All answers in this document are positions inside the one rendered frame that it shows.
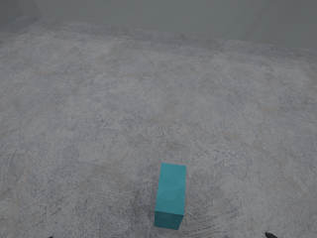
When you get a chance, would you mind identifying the carton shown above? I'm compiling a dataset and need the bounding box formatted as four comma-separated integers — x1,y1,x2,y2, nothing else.
155,163,186,230

